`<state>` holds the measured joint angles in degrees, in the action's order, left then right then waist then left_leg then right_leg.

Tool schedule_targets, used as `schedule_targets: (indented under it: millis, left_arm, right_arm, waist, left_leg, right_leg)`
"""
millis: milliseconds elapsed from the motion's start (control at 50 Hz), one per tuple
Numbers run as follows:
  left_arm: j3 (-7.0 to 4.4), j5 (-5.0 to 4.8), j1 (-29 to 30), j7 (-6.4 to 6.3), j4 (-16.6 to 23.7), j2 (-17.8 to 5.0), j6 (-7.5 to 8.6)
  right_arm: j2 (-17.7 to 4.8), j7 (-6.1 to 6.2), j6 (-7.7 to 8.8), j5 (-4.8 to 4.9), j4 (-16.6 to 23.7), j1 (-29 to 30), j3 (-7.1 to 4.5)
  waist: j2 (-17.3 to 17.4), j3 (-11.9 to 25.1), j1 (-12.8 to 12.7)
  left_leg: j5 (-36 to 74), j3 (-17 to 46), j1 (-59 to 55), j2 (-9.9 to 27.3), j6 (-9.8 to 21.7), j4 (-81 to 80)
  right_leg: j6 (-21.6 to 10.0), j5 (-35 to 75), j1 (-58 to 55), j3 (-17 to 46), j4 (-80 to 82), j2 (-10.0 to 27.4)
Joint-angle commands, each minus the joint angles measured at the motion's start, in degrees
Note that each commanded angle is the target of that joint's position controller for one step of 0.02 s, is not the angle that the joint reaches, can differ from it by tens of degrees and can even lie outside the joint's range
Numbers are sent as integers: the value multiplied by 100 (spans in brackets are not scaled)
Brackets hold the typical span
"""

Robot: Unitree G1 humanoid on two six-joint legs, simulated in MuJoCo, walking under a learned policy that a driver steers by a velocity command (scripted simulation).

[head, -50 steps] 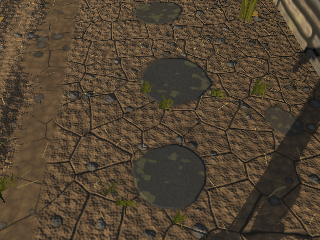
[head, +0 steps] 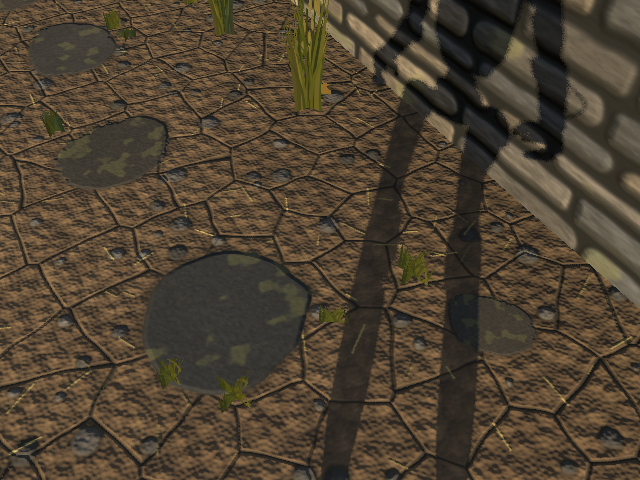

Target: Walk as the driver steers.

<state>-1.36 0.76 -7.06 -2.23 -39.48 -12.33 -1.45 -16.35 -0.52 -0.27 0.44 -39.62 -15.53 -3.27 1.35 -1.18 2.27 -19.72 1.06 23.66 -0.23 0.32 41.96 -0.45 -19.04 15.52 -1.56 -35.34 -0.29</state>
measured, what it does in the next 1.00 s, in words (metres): walks ahead: right foot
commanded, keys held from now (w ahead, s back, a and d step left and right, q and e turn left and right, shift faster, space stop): q+shift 0.22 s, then shift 0.04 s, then e+shift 0.40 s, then w+e+shift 0.18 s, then w+q+shift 0.16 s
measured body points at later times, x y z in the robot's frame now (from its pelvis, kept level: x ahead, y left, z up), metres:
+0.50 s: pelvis +0.03 +0.06 +0.01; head +0.04 +0.08 +0.46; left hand +0.08 +0.35 -0.11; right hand +0.28 -0.13 -0.05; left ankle +0.04 +0.12 -0.72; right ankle +0.08 -0.11 -0.68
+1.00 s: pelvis +0.13 -0.04 +0.01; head +0.14 -0.08 +0.46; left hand +0.19 +0.23 -0.09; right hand +0.26 -0.33 -0.09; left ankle +0.21 +0.11 -0.64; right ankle +0.01 -0.10 -0.72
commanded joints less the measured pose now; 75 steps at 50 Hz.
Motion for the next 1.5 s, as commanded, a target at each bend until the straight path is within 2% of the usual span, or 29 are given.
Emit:
schedule_targets:
  millis: [20,100,120,140,160,180,220,380,480,660,720,800,820,840,860,900,960,1040,1120,1180,1220,1260,1280,1300,1320,1340,1360,1420,1500]
  left_arm:
    - [-398,-67,69,-125,336,-1044,89]
    - [-479,-195,468,-103,366,-1007,18]
    - [-472,-144,99,-76,277,-836,-3]
    - [-374,52,277,-59,635,-549,10]
    - [-368,43,640,-59,701,-682,83]
    - [-389,-50,611,-50,639,-797,113]
    - [-413,15,566,-108,434,-851,139]
    - [-257,-128,-98,-3,-183,-581,-4]
    - [-385,-262,216,34,60,-1176,31]
    - [-380,-257,-212,183,227,-899,-16]
    - [-360,-341,-232,341,324,-911,-2]
    - [-458,-376,-1452,423,-315,-1000,70]
    - [-564,-360,-2333,360,-720,-1188,103]
    - [-714,-320,-2979,285,-819,-1675,183]
    - [-665,-181,-2437,322,-353,-1990,424]
    - [-466,-127,-1917,315,-179,-1293,642]
    - [-261,-97,-1712,275,-105,-957,621]
    - [-217,94,-1832,182,-124,-1007,727]
    - [-149,12,-2043,70,-359,-1015,828]
    - [-178,30,-2209,-67,-506,-1324,752]
    - [-266,81,-2162,-251,-501,-1594,606]
    - [-372,217,-1336,-297,-231,-1831,501]
    - [-310,217,-719,-191,-25,-1524,613]
    - [42,-30,-1624,5,333,-299,864]
    - [88,-268,-1043,180,635,-726,1165]
    - [21,-390,-471,250,876,-1010,1291]
    - [44,-286,-474,274,888,-902,1322]
    - [-38,-105,-1144,224,561,-1068,989]
    - [125,252,-289,205,857,-585,959]
  right_arm:
    - [-424,-44,-18,16,652,281,-166]
    - [-502,-93,-114,74,515,-279,-265]
    - [-815,-57,-82,21,551,-388,-388]
    - [-1776,8,7,-61,848,-328,-580]
    - [-1472,-56,124,-267,903,-732,-457]
    - [-1287,-56,216,-261,926,-492,-405]
    - [-1140,86,150,31,1032,62,-380]
    - [-182,251,19,-203,939,481,96]
    - [-825,233,-51,-292,749,556,-140]
    - [-672,233,-94,-177,687,1011,-241]
    - [-982,176,-16,10,585,708,-370]
    - [-950,72,160,170,612,1314,-399]
    - [-667,68,213,115,644,1434,-333]
    - [-213,4,278,-5,816,1713,-184]
    - [-73,-72,492,56,1144,1817,-106]
    - [-696,-214,732,279,1009,1743,-188]
    - [-704,-291,640,73,581,1347,-194]
    - [-460,-328,519,235,599,1623,-67]
    - [-253,-483,629,218,655,2068,53]
    - [-357,-568,686,257,726,2097,0]
    - [-574,-553,608,317,677,1480,-88]
    - [-1219,-418,410,322,5,-1137,-398]
    - [-1256,-264,306,300,-335,-2214,-393]
    - [-1430,-202,374,53,-255,-1666,-369]
    - [-1074,-106,380,-11,8,-1347,-342]
    - [-938,-66,451,-58,55,-1324,-310]
    - [-730,-108,516,-51,77,-861,-236]
    - [-590,-40,545,-92,440,451,-165]
    - [-687,146,566,88,42,89,-169]
  waist:
    - [-862,197,-297]
    - [-550,415,-4]
    - [392,348,-66]
    - [2279,167,-197]
    - [1749,991,210]
    - [1053,952,69]
    - [144,832,-115]
    - [387,897,-229]
    - [646,18,121]
    - [324,488,-87]
    - [518,620,-25]
    - [259,424,-798]
    - [-297,471,-1102]
    - [-1530,260,-1322]
    - [-1642,139,-985]
    - [-817,-233,-788]
    - [-761,-440,-580]
    - [-610,-843,-696]
    - [-548,-977,-783]
    - [-931,-536,-622]
    - [-1321,-21,-105]
    - [-1300,1023,1235]
    - [-61,1061,1700]
    - [1880,1715,465]
    - [766,2187,771]
    - [92,1214,636]
    - [-909,453,46]
    - [-553,-458,-797]
    - [-243,-320,-379]
  left_leg:
    - [-845,-42,855,397,-34,1117]
    - [584,-446,-533,43,175,-436]
    - [1910,382,-1031,202,447,-1266]
    - [3468,3496,-1730,1667,1558,-2086]
    - [3450,4160,-2248,2013,2086,-2388]
    - [3243,3647,-2349,1868,1879,-2161]
    - [2947,2821,-2176,1382,1296,-1907]
    - [2587,1123,-1501,851,912,-2193]
    - [1041,1411,-1309,1290,1291,-2649]
    - [3189,653,-2160,1671,1533,-2316]
    - [-267,779,-2054,1859,1336,-2989]
    - [-1381,-173,-828,1489,700,-2585]
    - [-1253,-768,21,1052,395,-1323]
    - [-1335,-1219,1854,412,4,1359]
    - [-1425,-271,3817,-287,-79,2438]
    - [-91,187,4331,429,137,2626]
    - [1168,42,3510,708,71,2056]
    - [2357,120,2896,214,8,1315]
    - [3300,-618,1783,-7,222,-83]
    - [2853,-1212,1264,-559,554,-504]
    - [2322,-1439,560,-878,744,-487]
    - [1997,-770,-2079,-674,1162,-402]
    - [2007,110,-3632,-199,1414,-784]
    - [-52,3060,-5581,1049,2568,-640]
    - [-2526,4793,-5304,1447,2736,-2192]
    - [-2472,4770,-4308,1413,2392,-2837]
    - [-1955,4366,-2914,1261,2174,-3088]
    - [879,2713,-260,608,2098,-3237]
    - [3316,620,1236,-414,1370,-2606]
  right_leg:
    - [-1302,2722,-510,1538,1046,2146]
    - [-578,2244,-5,243,43,1438]
    - [-166,1007,551,-309,-1109,946]
    - [499,-1628,2498,-380,-2881,-238]
    - [382,-2151,2733,771,-3862,-416]
    - [287,-1733,2866,977,-4120,-277]
    - [260,-763,2917,1029,-3730,-47]
    - [634,417,1245,641,-2055,361]
    - [560,-175,1368,484,-1540,386]
    - [534,-546,1449,162,-1529,547]
    - [155,-476,1172,-85,-1015,538]
    - [-510,32,-848,-772,590,162]
    - [-722,-230,-2008,-495,940,76]
    - [-1301,-1288,-2999,1675,1488,1205]
    - [-2209,-2407,-3353,4529,2358,2168]
    - [-1917,-1911,-3174,3599,2586,2216]
    - [-1193,-383,-2358,1760,2541,1460]
    - [-721,1079,-1310,237,3047,1062]
    - [-117,2558,-1016,-666,3423,893]
    - [205,6579,-2034,-930,2546,1006]
    - [310,9159,-2586,-988,1288,1236]
    - [315,10014,-1651,-806,-1641,1301]
    - [310,4788,84,-753,-4339,434]
    - [515,-1570,3082,513,-6759,-385]
    - [119,-847,3690,1310,-6617,-307]
    - [-113,-449,3700,1280,-5941,-109]
    - [-266,-71,3318,1200,-5183,147]
    - [96,19,2136,966,-4127,652]
    - [474,2195,395,-6,-1100,329]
